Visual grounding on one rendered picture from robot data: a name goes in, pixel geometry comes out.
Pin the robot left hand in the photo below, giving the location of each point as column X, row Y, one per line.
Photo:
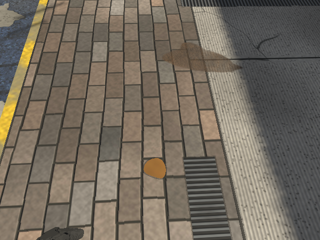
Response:
column 57, row 233

